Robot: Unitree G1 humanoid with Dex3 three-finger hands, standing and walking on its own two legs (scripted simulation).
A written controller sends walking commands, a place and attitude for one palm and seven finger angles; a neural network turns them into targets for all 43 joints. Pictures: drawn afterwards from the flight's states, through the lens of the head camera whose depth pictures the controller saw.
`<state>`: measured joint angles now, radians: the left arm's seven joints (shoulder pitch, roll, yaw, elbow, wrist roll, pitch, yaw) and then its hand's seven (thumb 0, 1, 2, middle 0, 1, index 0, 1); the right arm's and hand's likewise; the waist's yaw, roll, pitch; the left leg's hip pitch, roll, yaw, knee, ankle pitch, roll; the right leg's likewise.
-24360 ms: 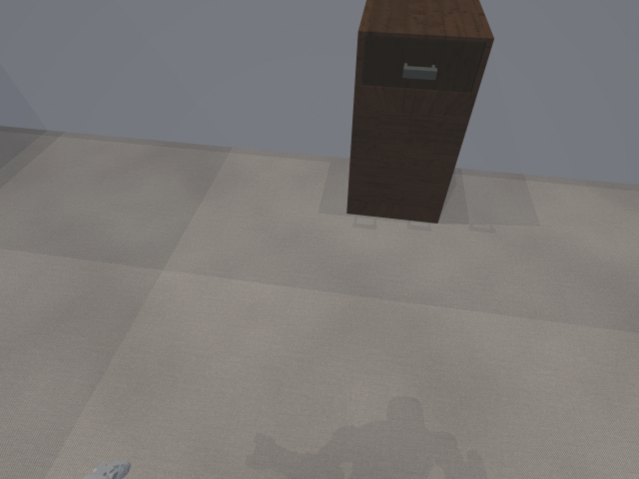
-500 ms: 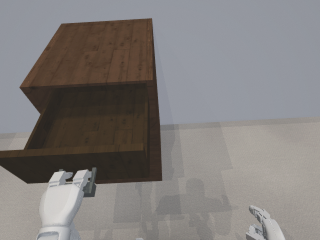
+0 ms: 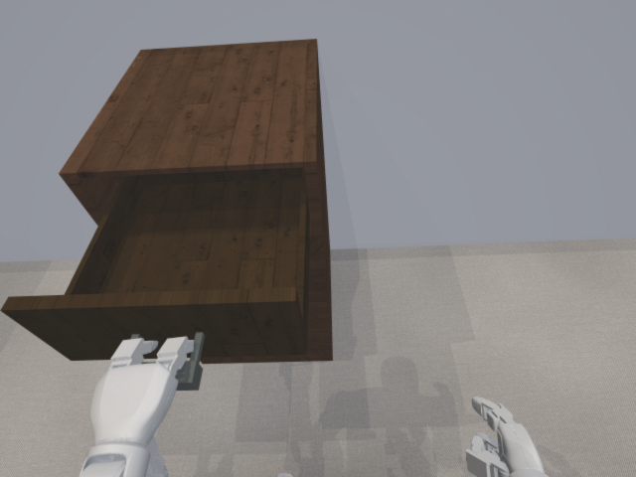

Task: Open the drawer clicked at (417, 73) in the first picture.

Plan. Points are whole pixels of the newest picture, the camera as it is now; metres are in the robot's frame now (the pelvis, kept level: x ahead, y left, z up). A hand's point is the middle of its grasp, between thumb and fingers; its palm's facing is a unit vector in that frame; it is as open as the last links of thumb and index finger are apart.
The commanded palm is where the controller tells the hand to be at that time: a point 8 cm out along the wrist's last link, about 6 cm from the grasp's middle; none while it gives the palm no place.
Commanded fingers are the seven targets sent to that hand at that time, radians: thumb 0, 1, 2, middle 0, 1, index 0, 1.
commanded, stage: lift the hand off the handle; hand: left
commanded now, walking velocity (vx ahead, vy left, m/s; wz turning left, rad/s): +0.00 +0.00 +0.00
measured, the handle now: (162, 358) +0.27 +0.23 -0.01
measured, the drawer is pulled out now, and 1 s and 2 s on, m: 0.24 0.25 0.25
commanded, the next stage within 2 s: draw the hand back to the body in 1.10 s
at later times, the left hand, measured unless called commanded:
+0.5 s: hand (123, 414) +0.19 +0.24 +0.03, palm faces +0.04 -0.11 -0.99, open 14.9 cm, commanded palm +0.19 +0.24 +0.12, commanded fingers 0.00 -0.50 0.30 -0.15 -0.30 -0.15 -0.30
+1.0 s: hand (99, 368) +0.21 +0.22 +0.13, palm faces +0.05 -0.14 -0.99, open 16.1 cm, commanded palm +0.18 +0.23 +0.19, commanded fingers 0.00 -0.50 0.30 -0.15 -0.30 -0.15 -0.30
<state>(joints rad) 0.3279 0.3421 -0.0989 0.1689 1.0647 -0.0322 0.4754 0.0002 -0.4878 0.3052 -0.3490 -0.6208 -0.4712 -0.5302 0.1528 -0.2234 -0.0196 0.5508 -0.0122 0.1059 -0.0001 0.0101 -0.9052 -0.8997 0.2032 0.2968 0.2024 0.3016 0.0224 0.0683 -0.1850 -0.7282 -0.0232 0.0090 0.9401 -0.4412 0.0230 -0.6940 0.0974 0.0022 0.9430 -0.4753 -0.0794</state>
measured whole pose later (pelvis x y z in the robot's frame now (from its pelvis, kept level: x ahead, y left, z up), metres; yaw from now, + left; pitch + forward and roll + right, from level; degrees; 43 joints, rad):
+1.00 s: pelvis +0.00 +0.01 +0.05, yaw +0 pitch +1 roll +0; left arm 0.41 0.44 -0.09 -0.32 0.91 0.07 0.13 0.00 -0.49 0.31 -0.18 -0.31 -0.18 -0.31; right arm 0.13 -0.26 0.02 0.51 0.01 0.12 0.02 0.01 -0.90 -0.90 0.20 0.30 0.20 0.30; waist 0.08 0.11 -0.09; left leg -0.30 -0.03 0.01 0.59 -0.30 0.03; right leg -0.26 0.09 0.03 0.57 -0.32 -0.06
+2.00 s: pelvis +0.02 +0.03 +0.05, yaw +2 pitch -2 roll -1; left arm 0.51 0.29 0.12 -0.48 0.00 -0.06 0.12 -0.01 -0.38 0.35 -0.18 -0.31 -0.17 -0.30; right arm 0.20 -0.19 0.07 0.54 0.01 -0.07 -0.05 0.01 -0.90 -0.90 0.20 0.30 0.20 0.30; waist 0.05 0.05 -0.01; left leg -0.18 -0.06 -0.01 0.50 -0.28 0.06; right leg -0.12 0.05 0.01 0.47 -0.31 -0.03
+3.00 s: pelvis +0.02 +0.00 +0.06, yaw +3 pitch -1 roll -1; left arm 0.53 0.36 0.33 -0.47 -0.07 -0.14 0.11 0.02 0.88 0.90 -0.22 -0.31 -0.21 -0.30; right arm 0.18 -0.23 0.01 0.60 0.02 -0.06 -0.06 0.01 -0.90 -0.90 0.20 0.30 0.20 0.30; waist 0.04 0.08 0.00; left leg -0.19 -0.02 -0.05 0.46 -0.25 0.02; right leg -0.09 0.10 -0.02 0.35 -0.24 -0.07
